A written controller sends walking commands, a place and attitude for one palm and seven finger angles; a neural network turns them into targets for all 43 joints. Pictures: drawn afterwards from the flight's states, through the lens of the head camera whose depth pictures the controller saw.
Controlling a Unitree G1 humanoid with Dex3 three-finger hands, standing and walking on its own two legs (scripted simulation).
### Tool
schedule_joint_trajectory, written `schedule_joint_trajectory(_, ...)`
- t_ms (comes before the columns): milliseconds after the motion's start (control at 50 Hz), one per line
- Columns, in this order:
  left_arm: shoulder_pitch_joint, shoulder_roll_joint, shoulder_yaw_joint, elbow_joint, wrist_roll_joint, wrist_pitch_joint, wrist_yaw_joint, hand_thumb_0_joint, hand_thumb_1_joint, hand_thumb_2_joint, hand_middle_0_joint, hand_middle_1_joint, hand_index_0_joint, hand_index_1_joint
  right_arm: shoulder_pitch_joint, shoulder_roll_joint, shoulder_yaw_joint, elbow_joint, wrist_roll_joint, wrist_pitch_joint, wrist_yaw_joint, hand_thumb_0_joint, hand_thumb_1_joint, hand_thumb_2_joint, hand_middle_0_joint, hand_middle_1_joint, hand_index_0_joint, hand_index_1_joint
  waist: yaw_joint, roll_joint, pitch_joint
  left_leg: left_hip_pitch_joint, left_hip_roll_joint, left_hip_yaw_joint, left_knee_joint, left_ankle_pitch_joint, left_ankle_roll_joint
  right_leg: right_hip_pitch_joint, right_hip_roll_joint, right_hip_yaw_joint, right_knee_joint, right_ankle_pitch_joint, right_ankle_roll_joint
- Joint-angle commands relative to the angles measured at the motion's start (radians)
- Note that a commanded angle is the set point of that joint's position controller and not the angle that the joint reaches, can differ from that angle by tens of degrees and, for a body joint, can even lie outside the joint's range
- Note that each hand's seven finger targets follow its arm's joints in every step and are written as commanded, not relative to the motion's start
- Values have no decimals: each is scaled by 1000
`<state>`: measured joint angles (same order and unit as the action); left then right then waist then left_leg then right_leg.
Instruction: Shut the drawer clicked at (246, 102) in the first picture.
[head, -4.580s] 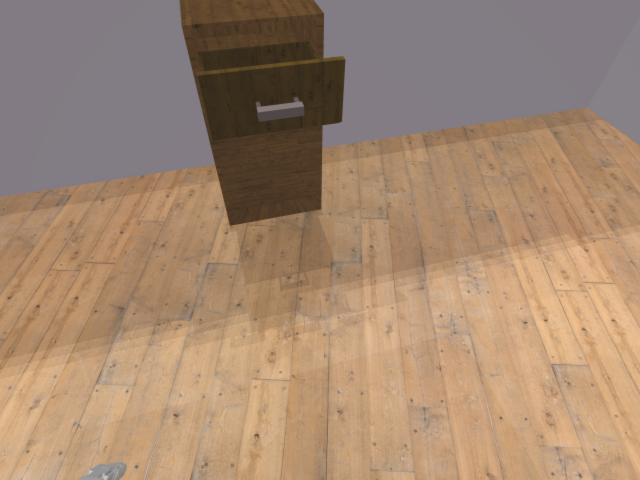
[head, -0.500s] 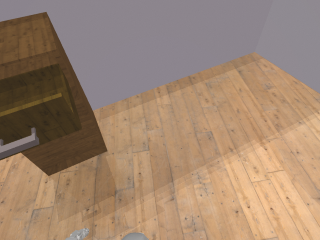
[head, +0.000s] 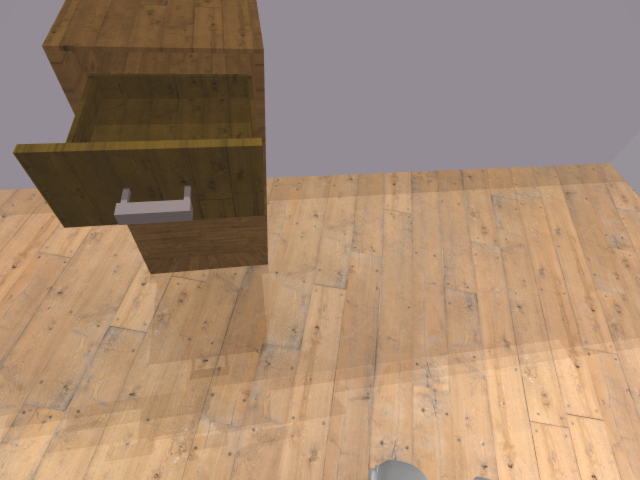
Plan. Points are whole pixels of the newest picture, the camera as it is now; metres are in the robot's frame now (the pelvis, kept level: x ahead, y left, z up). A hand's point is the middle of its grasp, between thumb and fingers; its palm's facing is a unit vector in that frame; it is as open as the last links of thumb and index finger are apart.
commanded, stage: turn to face it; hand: left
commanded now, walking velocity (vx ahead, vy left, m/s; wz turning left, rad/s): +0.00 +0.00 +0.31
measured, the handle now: (156, 202) +0.52 +0.32 -0.05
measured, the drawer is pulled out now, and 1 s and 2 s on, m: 0.30 0.30 0.30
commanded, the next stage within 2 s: take the last steps up to it in 0.26 s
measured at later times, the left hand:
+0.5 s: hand out of the picture +0.04 +0.14 -0.15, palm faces +0.19 -0.95 -0.23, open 7.4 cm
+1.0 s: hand out of the picture -0.04 +0.22 -0.18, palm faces +0.27 -0.95 -0.15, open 7.4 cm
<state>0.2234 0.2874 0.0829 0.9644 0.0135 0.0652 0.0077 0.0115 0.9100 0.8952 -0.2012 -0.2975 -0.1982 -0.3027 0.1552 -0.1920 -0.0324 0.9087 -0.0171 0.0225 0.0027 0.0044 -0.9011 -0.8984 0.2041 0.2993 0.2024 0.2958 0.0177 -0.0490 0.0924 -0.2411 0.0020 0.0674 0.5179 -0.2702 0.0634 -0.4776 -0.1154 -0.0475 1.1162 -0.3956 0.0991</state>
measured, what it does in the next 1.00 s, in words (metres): steps on the spot: right foot, then left foot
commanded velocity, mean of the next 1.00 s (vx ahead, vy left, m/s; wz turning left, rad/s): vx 0.20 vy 0.01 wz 0.11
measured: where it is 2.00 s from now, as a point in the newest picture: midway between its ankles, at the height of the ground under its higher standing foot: (282, 450)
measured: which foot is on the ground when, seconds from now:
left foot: down 0.00-0.36, up 0.38-0.82, down 0.84-1.00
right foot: up 0.00-0.34, down 0.36-0.84, up 0.86-1.00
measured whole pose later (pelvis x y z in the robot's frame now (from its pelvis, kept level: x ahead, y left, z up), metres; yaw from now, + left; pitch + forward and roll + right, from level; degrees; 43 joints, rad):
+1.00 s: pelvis +0.06 +0.06 +0.00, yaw +11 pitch -2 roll -1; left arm 0.40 0.19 0.05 1.16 0.02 0.00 -0.01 0.01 0.91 0.90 -0.20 -0.30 -0.20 -0.30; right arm 0.23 -0.15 -0.04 1.02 -0.02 -0.07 -0.03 -0.02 -0.95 -0.90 0.21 0.30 0.20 0.30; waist 0.03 -0.04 0.04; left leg -0.11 0.03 0.16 0.42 -0.28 0.03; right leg -0.43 -0.10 -0.07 1.08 -0.34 0.02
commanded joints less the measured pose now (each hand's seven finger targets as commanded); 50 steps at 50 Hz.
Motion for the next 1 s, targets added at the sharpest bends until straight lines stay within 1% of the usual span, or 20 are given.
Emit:
schedule_joint_trajectory(0, -16, 47, 4, -71, 0, -26, 9, 0, 900, 900, -200, -300, -200, -300, 69, -197, -57, -33, 4, -21, -22, 0, -900, -900, 200, 300, 200, 300, -34, 146, -132, 187, 240, -239, -190, 552, 102, -60, 4, 30, -47, 26, 4)
schedule_joint_trajectory(200, -80, 6, -11, -82, -4, -30, 20, 0, 900, 900, -200, -300, -200, -300, 99, -180, -59, 12, -8, -8, -24, 0, -900, -900, 200, 300, 200, 300, -51, 196, -96, 99, 239, -353, -201, 406, 125, 86, 58, 32, -316, -48, -28)
schedule_joint_trajectory(260, -19, -6, -13, -62, -9, -39, 26, 0, 900, 900, -200, -300, -200, -300, 79, -180, -60, 16, -8, -6, -22, 0, -900, -900, 200, 300, 200, 300, -23, 184, -115, 47, 216, -366, -171, 393, 111, 203, 84, 20, -461, 19, -45)
schedule_joint_trajectory(300, 34, 11, -9, -47, -7, -56, 31, 0, 900, 900, -200, -300, -200, -300, 69, -155, -56, 20, 4, -8, -17, 0, -900, -900, 200, 300, 200, 300, 10, 124, -132, -54, 163, -337, -89, 314, 53, 382, 65, 31, -718, 200, -48)
schedule_joint_trajectory(320, 58, 60, -3, -42, 2, -69, 37, 0, 900, 900, -200, -300, -200, -300, 83, -106, -49, 19, 14, -11, -11, 0, -900, -900, 200, 300, 200, 300, 13, -16, -146, -155, 81, -251, 35, 135, -14, 481, -77, 168, -825, 245, -83)
schedule_joint_trajectory(340, 59, 127, 5, -43, 10, -76, 38, 0, 900, 900, -200, -300, -200, -300, 84, -54, -37, -2, 15, -11, -8, 0, -900, -900, 200, 300, 200, 300, 5, -217, -113, -256, -49, -106, 183, -201, -79, 455, -288, 360, -861, 355, -192)
schedule_joint_trajectory(360, 63, 129, 3, -55, 4, -74, 33, 0, 900, 900, -200, -300, -200, -300, 67, -97, -51, -2, 2, 8, -11, 0, -900, -900, 200, 300, 200, 300, 22, -148, -111, -225, -22, -139, 336, -293, -79, 341, -337, 368, -895, 270, -262)
schedule_joint_trajectory(380, 39, 113, 6, -56, 3, -77, 31, 0, 900, 900, -200, -300, -200, -300, 61, -98, -56, 10, -4, 19, -6, 0, -900, -900, 200, 300, 200, 300, 11, -154, -77, -255, -10, -145, 449, -255, -79, 302, -290, 378, -931, 134, -263)
schedule_joint_trajectory(440, 16, 40, -9, -48, 2, -95, 21, 0, 900, 900, -200, -300, -200, -300, 101, -99, -60, 57, -13, 13, 16, 0, -900, -900, 200, 300, 200, 300, -19, -73, 9, -318, 38, -107, 588, -73, -92, 300, -187, 217, -953, 8, -206)
schedule_joint_trajectory(520, 121, 14, -12, -5, 7, -117, 17, 0, 900, 900, -200, -300, -200, -300, 68, -82, -58, 61, -16, 3, 25, 0, -900, -900, 200, 300, 200, 300, 10, -80, 37, -353, 73, -79, 567, 3, -108, 337, -184, 186, -980, -13, -198)
schedule_joint_trajectory(620, 223, 37, -11, 59, 18, -127, 10, 0, 900, 900, -200, -300, -200, -300, -18, -64, -43, 38, -11, -14, 30, 0, -900, -900, 200, 300, 200, 300, 47, -100, 17, -333, 84, -26, 342, -50, -107, 426, -199, 176, -976, 31, -229)
schedule_joint_trajectory(700, 248, 56, -10, 102, 21, -120, 6, 0, 900, 900, -200, -300, -200, -300, -48, -43, -29, 30, -3, -29, 32, 0, -900, -900, 200, 300, 200, 300, 55, -139, 16, -189, 57, 25, 163, -105, -84, 363, -199, 140, -947, 68, -233)
schedule_joint_trajectory(760, 211, 53, -8, 120, 11, -110, 5, 0, 900, 900, -200, -300, -200, -300, 62, -46, -22, 72, -1, -48, 22, 0, -900, -900, 200, 300, 200, 300, -8, -109, -6, 74, 18, 94, -45, 12, -77, 234, -133, 49, -843, 60, -187)
schedule_joint_trajectory(780, 209, 25, -13, 123, 9, -105, 4, 0, 900, 900, -200, -300, -200, -300, 134, -75, -26, 103, 0, -57, 13, 0, -900, -900, 200, 300, 200, 300, -39, -24, -35, 226, 30, 79, -108, 5, -74, 154, -95, 17, -752, 54, -161)
schedule_joint_trajectory(800, 209, -22, -23, 113, 7, -103, -1, 0, 900, 900, -200, -300, -200, -300, 259, -163, -49, 132, -5, -64, 2, 0, -900, -900, 200, 300, 200, 300, -98, 181, -95, 392, 191, -124, -163, -82, -28, 20, -16, -53, -510, 5, -121)
schedule_joint_trajectory(820, 174, -76, -35, 81, 6, -103, -3, 0, 900, 900, -200, -300, -200, -300, 382, -257, -70, 162, -11, -65, -9, 0, -900, -900, 200, 300, 200, 300, -135, 359, -109, 421, 414, -407, -291, -115, 58, -139, 66, -118, -236, -187, -83)
schedule_joint_trajectory(840, 89, -46, -32, 51, 15, -103, 4, 0, 900, 900, -200, -300, -200, -300, 401, -239, -63, 175, -12, -65, -19, 0, -900, -900, 200, 300, 200, 300, -153, 327, -75, 375, 440, -455, -320, -92, 102, -200, 47, -27, -74, -194, -99)
schedule_joint_trajectory(900, 86, -53, -22, 94, 9, -105, -18, 0, 900, 900, -200, -300, -200, -300, 228, -103, -25, 139, -1, -83, -29, 0, -900, -900, 200, 300, 200, 300, -59, 148, 28, 197, 351, -244, -326, 147, 96, -161, -29, 19, 23, 29, -103)
schedule_joint_trajectory(940, 132, -81, -23, 116, 13, -92, -19, 0, 900, 900, -200, -300, -200, -300, 218, -65, -24, 141, -1, -98, -32, 0, -900, -900, 200, 300, 200, 300, -25, 178, 18, 168, 290, -111, -323, 338, 75, -117, -21, 2, 4, 102, -82)
schedule_joint_trajectory(980, 141, -85, -23, 115, 13, -80, -19, 0, 900, 900, -200, -300, -200, -300, 225, -64, -20, 143, 2, -105, -33, 0, -900, -900, 200, 300, 200, 300, -6, 180, 14, 173, 275, -69, -332, 400, 80, -128, -13, -1, -6, 145, -72)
